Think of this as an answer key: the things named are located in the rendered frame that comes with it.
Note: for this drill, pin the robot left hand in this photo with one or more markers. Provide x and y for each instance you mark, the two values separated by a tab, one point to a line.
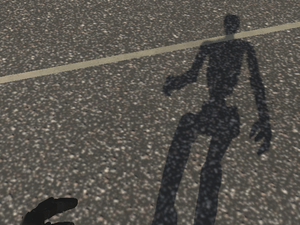
48	209

